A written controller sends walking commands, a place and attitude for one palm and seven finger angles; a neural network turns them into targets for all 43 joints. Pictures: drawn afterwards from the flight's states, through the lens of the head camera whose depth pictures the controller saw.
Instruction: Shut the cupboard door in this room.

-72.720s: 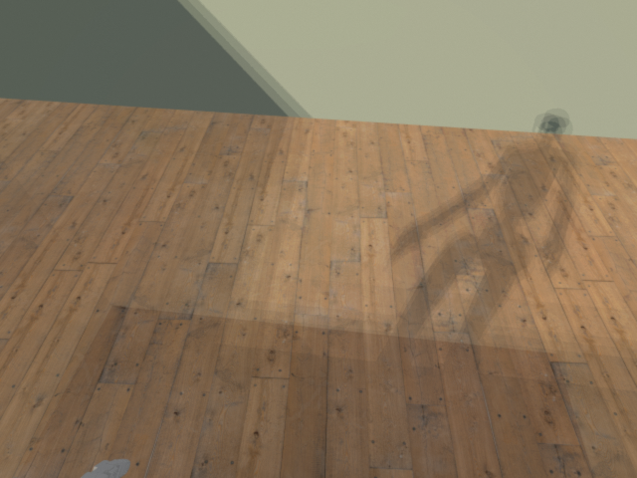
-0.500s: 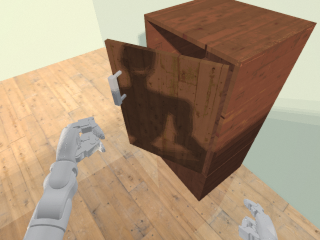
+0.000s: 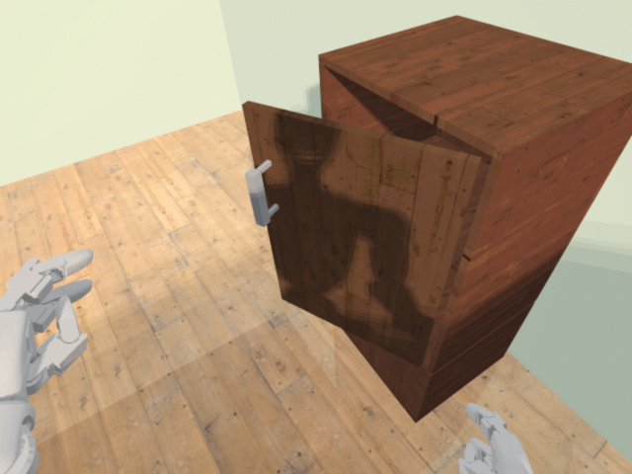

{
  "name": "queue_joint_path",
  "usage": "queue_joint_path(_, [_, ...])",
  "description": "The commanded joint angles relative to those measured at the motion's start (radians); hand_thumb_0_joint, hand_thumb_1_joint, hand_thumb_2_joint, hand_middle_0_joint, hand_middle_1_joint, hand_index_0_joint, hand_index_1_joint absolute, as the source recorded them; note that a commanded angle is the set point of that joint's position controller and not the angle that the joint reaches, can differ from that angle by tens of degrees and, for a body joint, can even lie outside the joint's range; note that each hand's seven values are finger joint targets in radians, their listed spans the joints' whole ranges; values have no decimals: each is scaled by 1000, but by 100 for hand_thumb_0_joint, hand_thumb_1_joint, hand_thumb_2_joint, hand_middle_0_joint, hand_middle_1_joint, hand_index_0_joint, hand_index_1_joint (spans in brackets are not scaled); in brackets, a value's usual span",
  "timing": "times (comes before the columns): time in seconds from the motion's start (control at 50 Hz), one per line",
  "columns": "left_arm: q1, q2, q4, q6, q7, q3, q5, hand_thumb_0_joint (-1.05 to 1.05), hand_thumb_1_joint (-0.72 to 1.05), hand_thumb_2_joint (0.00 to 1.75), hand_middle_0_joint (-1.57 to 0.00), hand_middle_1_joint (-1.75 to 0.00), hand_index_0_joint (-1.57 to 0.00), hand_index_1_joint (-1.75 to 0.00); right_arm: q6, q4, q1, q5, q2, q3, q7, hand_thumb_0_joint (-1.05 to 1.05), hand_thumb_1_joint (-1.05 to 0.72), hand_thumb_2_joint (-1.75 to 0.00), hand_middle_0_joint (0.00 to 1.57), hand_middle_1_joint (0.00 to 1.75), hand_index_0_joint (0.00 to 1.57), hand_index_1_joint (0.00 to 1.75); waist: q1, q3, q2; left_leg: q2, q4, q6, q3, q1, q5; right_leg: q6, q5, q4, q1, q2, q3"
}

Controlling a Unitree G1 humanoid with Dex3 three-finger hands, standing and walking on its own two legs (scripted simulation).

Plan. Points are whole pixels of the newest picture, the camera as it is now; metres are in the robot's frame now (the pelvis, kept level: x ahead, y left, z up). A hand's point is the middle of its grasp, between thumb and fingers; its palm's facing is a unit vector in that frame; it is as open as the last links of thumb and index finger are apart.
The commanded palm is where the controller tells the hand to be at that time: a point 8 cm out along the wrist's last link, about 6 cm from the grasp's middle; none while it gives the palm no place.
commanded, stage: draw the hand back to the body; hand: left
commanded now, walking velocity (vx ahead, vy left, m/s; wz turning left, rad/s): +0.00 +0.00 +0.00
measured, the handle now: (264, 193) +0.62 +0.18 +0.00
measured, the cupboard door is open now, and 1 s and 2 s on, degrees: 26 26 26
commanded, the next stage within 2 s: step back with the hand held close in 0.40 s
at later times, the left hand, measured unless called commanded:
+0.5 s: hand (77, 345) +0.19 +0.25 +0.16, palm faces +0.44 -0.79 -0.42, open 7.4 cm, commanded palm +0.14 +0.29 +0.17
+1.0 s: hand (28, 376) +0.16 +0.28 +0.16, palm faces +0.37 -0.78 -0.51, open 7.4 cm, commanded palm +0.09 +0.32 +0.17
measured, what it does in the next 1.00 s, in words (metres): stands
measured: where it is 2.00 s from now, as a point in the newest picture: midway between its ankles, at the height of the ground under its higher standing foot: outside the picture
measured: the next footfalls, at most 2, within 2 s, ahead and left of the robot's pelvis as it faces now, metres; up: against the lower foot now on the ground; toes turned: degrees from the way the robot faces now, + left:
left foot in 1.80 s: -0.07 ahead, +0.14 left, +0.00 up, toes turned +9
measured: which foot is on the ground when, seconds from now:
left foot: down 0.00-1.00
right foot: down 0.00-1.00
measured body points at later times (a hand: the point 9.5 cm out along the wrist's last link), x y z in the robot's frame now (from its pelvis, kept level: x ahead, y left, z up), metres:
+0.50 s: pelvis +0.00 -0.01 +0.00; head -0.02 -0.04 +0.45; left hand +0.16 +0.29 +0.18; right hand +0.19 -0.23 -0.08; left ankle +0.02 +0.12 -0.74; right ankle -0.06 -0.13 -0.74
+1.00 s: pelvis -0.05 +0.02 -0.01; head -0.04 +0.01 +0.44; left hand +0.13 +0.32 +0.18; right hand +0.13 -0.23 -0.09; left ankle +0.02 +0.12 -0.74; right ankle -0.06 -0.13 -0.74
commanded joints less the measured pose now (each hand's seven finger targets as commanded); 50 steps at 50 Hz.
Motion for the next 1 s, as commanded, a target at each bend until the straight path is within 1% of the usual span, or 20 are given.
queue_joint_path(0.0, [-15,222,-257,-84,24,182,-10,0,90,90,-20,-30,-20,-30,-75,-178,-156,4,-97,-48,-10,0,-90,-90,20,30,20,30,10,-98,-37,0,-30,31,5,145,188,-8,292,-55,-118,26,-33])
queue_joint_path(0.02, [-25,186,-239,-83,21,145,-6,0,90,90,-20,-30,-20,-30,-78,-172,-153,5,-99,-47,-10,0,-90,-90,20,30,20,30,0,-67,-19,-1,-33,31,7,141,175,-7,275,-59,-139,27,-32])
queue_joint_path(0.08, [-60,166,-184,-78,21,118,-4,0,90,90,-20,-30,-20,-30,-85,-161,-140,4,-112,-54,-16,0,-90,-90,20,30,20,30,-12,-19,-74,-3,-38,40,8,133,142,0,242,-78,-170,25,-30])
queue_joint_path(0.26, [-67,235,-251,-101,30,173,0,0,90,90,-20,-30,-20,-30,-102,-156,-153,-1,-106,-56,-26,0,-90,-90,20,30,20,30,13,-82,-27,-11,-30,39,11,151,184,-5,292,-68,-121,22,-21])
queue_joint_path(0.3, [-61,211,-250,-104,28,159,-1,0,90,90,-20,-30,-20,-30,-104,-158,-153,0,-97,-51,-24,0,-90,-90,20,30,20,30,9,-62,4,-11,-29,35,15,146,186,-6,291,-64,-129,21,-24])
queue_joint_path(0.36, [-43,216,-205,-99,25,175,-7,0,90,90,-20,-30,-20,-30,-100,-158,-152,1,-98,-53,-26,0,-90,-90,20,30,20,30,11,-15,-27,-8,-42,33,17,130,145,-3,242,-95,-152,26,-22])
queue_joint_path(0.48, [-43,184,-215,-101,14,145,-9,0,90,90,-20,-30,-20,-30,-97,-164,-148,0,-100,-56,-21,0,-90,-90,20,30,20,30,4,-57,-35,-5,-43,36,20,154,177,2,282,-81,-130,25,-22])
queue_joint_path(0.5, [-44,193,-215,-100,15,153,-9,0,90,90,-20,-30,-20,-30,-97,-165,-147,-2,-100,-56,-21,0,-90,-90,20,30,20,30,6,-55,-40,-6,-43,36,19,150,169,2,274,-82,-133,26,-23])
queue_joint_path(0.52, [-123,294,-280,-138,20,232,1,0,90,90,-20,-30,-20,-30,-71,-179,-139,-4,-119,-60,-20,0,-90,-90,20,30,20,30,-32,-23,-63,13,39,50,9,92,146,14,338,-118,-217,-38,15])
queue_joint_path(0.56, [-49,277,-232,-161,17,213,5,0,90,90,-20,-30,-20,-30,-47,-164,-138,-10,-116,-69,-23,0,-90,-90,20,30,20,30,-38,-45,-99,3,71,45,8,75,168,16,448,-99,-219,-66,5])
queue_joint_path(0.6, [17,237,-234,-172,16,188,3,0,90,90,-20,-30,-20,-30,-25,-172,-127,-8,-115,-73,-25,0,-90,-90,20,30,20,30,-42,-117,-39,16,67,47,8,82,271,14,498,-36,-178,-63,-6])
queue_joint_path(0.66, [54,268,-256,-172,23,216,-3,0,90,90,-20,-30,-20,-30,-3,-187,-124,-7,-126,-82,-32,0,-90,-90,20,30,20,30,-40,-149,-16,32,55,44,-1,92,373,19,474,-11,-182,-42,-15])
queue_joint_path(0.7, [77,264,-250,-171,25,218,-10,0,90,90,-20,-30,-20,-30,13,-198,-119,-3,-123,-83,-33,0,-90,-90,20,30,20,30,-42,-173,-60,41,52,41,-14,78,423,17,484,13,-161,-33,-21])
queue_joint_path(0.76, [86,296,-252,-167,34,248,-14,0,90,90,-20,-30,-20,-30,26,-203,-120,-2,-132,-90,-38,0,-90,-90,20,30,20,30,-40,-181,-59,49,38,39,-20,64,417,18,458,23,-164,-26,-19])
queue_joint_path(0.78, [102,272,-243,-166,35,228,-16,0,90,90,-20,-30,-20,-30,31,-208,-117,1,-127,-87,-38,0,-90,-90,20,30,20,30,-44,-179,-53,53,34,39,-22,47,418,16,452,33,-158,-25,-19])
queue_joint_path(0.86, [107,305,-274,-172,45,251,-17,0,90,90,-20,-30,-20,-30,32,-217,-119,0,-142,-94,-40,0,-90,-90,20,30,20,30,-40,-173,-31,61,4,39,-32,-5,314,18,347,32,-162,-12,-13])
queue_joint_path(0.88, [114,276,-267,-173,45,224,-19,0,90,90,-20,-30,-20,-30,31,-219,-116,3,-132,-87,-38,0,-90,-90,20,30,20,30,-44,-161,-38,64,-8,40,-41,-27,273,17,311,35,-164,-12,-12])
queue_joint_path(0.94, [104,277,-291,-191,55,227,-14,0,90,90,-20,-30,-20,-30,17,-219,-110,1,-142,-88,-40,0,-90,-90,20,30,20,30,-48,-135,-4,74,-56,45,-66,-120,74,16,192,40,-149,5,-7])
queue_joint_path(0.96, [101,315,-304,-201,60,265,-9,0,90,90,-20,-30,-20,-30,10,-215,-117,-2,-153,-93,-43,0,-90,-90,20,30,20,30,-44,-135,15,79,-72,51,-76,-160,3,17,171,46,-124,11,-2])
queue_joint_path(0.98, [107,279,-297,-207,59,238,-9,0,90,90,-20,-30,-20,-30,5,-217,-110,-1,-141,-85,-43,0,-90,-90,20,30,20,30,-48,-125,9,81,-88,53,-88,-199,-48,15,149,58,-111,13,-6])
